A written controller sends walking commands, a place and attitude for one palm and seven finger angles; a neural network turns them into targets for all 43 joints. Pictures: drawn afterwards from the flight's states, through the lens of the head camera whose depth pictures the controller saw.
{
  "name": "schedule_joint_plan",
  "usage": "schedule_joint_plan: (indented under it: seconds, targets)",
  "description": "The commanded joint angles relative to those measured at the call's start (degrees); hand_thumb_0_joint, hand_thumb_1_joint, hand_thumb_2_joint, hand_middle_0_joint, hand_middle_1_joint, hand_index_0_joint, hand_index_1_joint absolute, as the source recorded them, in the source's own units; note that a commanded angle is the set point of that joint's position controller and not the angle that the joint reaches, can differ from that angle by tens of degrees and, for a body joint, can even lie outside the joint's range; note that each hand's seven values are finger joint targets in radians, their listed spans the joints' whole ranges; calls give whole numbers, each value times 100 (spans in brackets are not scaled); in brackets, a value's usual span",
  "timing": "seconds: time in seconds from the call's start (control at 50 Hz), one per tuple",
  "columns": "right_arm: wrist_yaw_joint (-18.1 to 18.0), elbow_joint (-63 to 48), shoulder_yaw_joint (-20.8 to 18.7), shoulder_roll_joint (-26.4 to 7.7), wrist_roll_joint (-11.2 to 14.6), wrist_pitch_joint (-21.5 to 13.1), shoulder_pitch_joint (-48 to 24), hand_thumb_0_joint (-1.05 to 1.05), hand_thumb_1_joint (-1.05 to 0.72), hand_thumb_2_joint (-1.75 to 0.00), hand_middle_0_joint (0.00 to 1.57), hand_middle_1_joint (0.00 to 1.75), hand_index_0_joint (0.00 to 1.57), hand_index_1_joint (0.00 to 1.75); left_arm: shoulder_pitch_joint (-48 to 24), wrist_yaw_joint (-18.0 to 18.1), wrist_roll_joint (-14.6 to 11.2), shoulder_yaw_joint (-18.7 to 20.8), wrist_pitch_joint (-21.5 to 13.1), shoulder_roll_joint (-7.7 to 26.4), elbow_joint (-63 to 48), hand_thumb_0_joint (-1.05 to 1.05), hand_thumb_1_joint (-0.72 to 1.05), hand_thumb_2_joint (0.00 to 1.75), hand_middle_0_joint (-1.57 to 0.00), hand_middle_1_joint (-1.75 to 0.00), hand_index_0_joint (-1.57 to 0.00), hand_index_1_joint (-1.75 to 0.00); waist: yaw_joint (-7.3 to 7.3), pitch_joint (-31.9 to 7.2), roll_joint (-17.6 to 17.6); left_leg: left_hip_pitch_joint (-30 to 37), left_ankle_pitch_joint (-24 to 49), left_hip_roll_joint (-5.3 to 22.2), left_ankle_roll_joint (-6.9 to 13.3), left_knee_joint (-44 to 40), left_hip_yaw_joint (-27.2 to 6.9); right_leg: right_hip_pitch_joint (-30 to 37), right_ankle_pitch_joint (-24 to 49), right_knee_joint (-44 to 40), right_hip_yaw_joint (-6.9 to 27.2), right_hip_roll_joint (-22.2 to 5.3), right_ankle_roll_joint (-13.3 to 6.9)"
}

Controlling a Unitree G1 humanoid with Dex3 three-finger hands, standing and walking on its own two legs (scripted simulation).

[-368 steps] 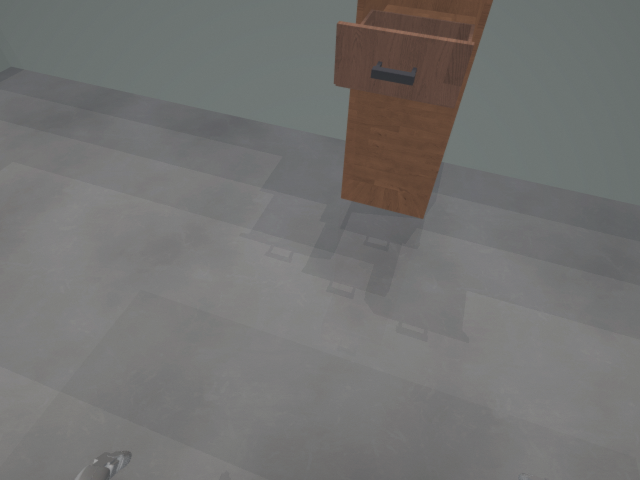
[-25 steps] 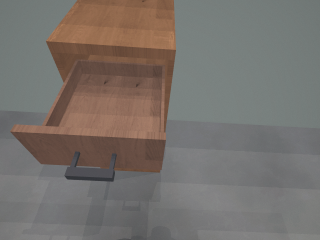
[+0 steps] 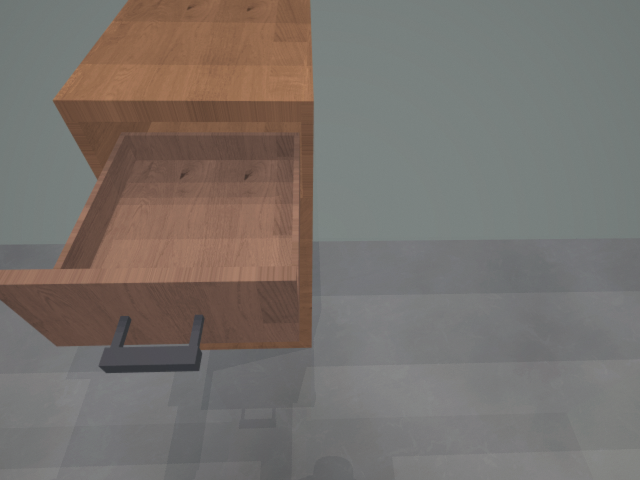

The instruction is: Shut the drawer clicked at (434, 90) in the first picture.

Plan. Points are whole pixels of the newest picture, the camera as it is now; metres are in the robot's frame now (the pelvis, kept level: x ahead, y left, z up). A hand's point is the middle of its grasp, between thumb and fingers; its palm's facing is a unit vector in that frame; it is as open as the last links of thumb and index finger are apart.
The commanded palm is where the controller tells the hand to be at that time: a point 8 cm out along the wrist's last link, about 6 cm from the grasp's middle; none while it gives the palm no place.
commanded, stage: come to a stop and stand still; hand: left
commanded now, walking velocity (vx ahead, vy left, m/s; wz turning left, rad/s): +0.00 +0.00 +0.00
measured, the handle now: (156, 341) +0.27 +0.21 +0.03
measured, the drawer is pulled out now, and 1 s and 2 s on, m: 0.30 0.30 0.30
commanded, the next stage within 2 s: look again from close up in 1.02 s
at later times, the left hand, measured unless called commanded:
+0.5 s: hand out of the picture +0.04 +0.22 -0.17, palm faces -0.02 -0.98 -0.21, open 7.4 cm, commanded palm none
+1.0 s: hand out of the picture -0.02 +0.23 -0.17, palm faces -0.02 -0.98 -0.19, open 7.4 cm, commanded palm none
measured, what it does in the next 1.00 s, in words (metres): shifts its weight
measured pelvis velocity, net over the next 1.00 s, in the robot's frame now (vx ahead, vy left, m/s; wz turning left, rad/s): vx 0.00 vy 0.06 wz -0.03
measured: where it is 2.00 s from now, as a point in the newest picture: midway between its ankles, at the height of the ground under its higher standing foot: outside the picture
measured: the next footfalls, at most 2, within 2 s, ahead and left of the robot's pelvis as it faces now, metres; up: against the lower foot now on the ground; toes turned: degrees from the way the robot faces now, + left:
none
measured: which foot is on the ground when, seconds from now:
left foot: down 0.00-1.00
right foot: down 0.00-1.00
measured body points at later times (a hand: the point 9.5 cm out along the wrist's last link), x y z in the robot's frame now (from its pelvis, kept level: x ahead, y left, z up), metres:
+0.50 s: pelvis +0.01 +0.04 +0.01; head +0.03 +0.04 +0.46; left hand +0.04 +0.27 -0.15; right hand +0.06 -0.20 -0.14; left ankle +0.01 +0.11 -0.73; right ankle -0.04 -0.09 -0.73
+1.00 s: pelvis +0.00 +0.06 +0.01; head +0.02 +0.06 +0.46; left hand -0.01 +0.28 -0.15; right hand -0.01 -0.17 -0.14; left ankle +0.01 +0.11 -0.73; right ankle -0.04 -0.09 -0.73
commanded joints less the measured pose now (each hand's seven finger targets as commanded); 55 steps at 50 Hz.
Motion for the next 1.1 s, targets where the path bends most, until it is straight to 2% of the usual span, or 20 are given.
schedule_joint_plan:
  seconds: [0.0,0.02,0.1,0.18,0.3,0.4,0.44,0.58,0.68,0.76,0.84,0.9,1.02,1.08]
  targets:
    - [-83,-277,-14,-537,24,-185,-87,0,-90,-90,20,30,20,30,320,63,-55,162,-90,706,-233,0,90,90,-20,-30,-20,-30,205,-488,586,640,2411,504,224,-542,-519,81,1997,-525,518,-684,31]
    - [-73,-263,10,-577,28,-190,-54,0,-90,-90,20,30,20,30,343,57,-33,135,-86,693,-237,0,90,90,-20,-30,-20,-30,231,-497,422,651,2594,549,246,-544,-532,178,2053,-552,529,-655,56]
    - [-80,-146,13,-564,26,-165,-107,0,-90,-90,20,30,20,30,233,36,-48,134,-65,665,-128,0,90,90,-20,-30,-20,-30,179,-310,41,518,1683,452,199,-715,-492,136,1630,-785,627,-727,50]
    - [-74,-17,30,-601,28,-194,-155,0,-90,-90,20,30,20,30,222,22,-36,102,-58,596,-31,0,90,90,-20,-30,-20,-30,173,-351,125,745,1796,502,239,-896,-522,85,1451,-804,589,-678,101]
    - [-89,153,36,-600,56,-226,-176,0,-90,-90,20,30,20,30,330,28,-30,81,-77,523,171,0,90,90,-20,-30,-20,-30,156,-406,-85,1028,2142,521,267,-987,-501,119,1667,-866,600,-707,157]
    - [-93,275,61,-596,72,-236,-278,0,-90,-90,20,30,20,30,460,35,-19,61,-73,478,345,0,90,90,-20,-30,-20,-30,171,-260,-16,1090,2131,508,271,-1138,-502,110,1614,-979,611,-730,194]
    - [-99,341,72,-598,78,-248,-247,0,-90,-90,20,30,20,30,525,37,-14,52,-75,470,412,0,90,90,-20,-30,-20,-30,173,-318,12,1185,2326,520,278,-1165,-498,162,1682,-984,588,-738,210]
    - [-99,483,87,-561,91,-239,-277,0,-90,-90,20,30,20,30,674,35,-6,28,-61,401,631,0,90,90,-20,-30,-20,-30,174,-17,-33,1092,1697,487,264,-1446,-527,95,1347,-1194,585,-767,235]
    - [-110,584,89,-550,94,-255,-179,0,-90,-90,20,30,20,30,750,36,-2,24,-51,352,755,0,90,90,-20,-30,-20,-30,167,-8,-21,1125,1542,505,259,-1621,-569,105,1218,-1212,543,-772,249]
    - [-114,633,94,-529,99,-254,-116,0,-90,-90,20,30,20,30,786,32,5,27,-32,308,817,0,90,90,-20,-30,-20,-30,175,151,21,983,1130,523,246,-1827,-644,79,1008,-1240,493,-765,262]
    - [-129,684,68,-523,103,-271,1,0,-90,-90,20,30,20,30,890,35,4,26,-29,257,880,0,90,90,-20,-30,-20,-30,182,9,91,1096,1076,573,232,-1940,-701,96,987,-1182,460,-749,270]
    - [-137,732,59,-482,101,-266,74,0,-90,-90,20,30,20,30,934,41,5,29,-20,200,934,0,90,90,-20,-30,-20,-30,189,111,144,1029,825,604,207,-2071,-752,46,906,-1177,433,-745,281]
    - [-152,807,45,-423,113,-274,251,0,-90,-90,20,30,20,30,1021,44,9,36,-17,141,994,0,90,90,-20,-30,-20,-30,184,135,111,1009,732,628,164,-2185,-783,16,926,-1131,442,-713,271]
    - [-146,837,45,-360,109,-277,291,0,-90,-90,20,30,20,30,1032,49,12,34,-38,98,1010,0,90,90,-20,-30,-20,-30,185,194,-80,946,745,579,202,-2096,-708,13,1019,-1217,489,-749,254]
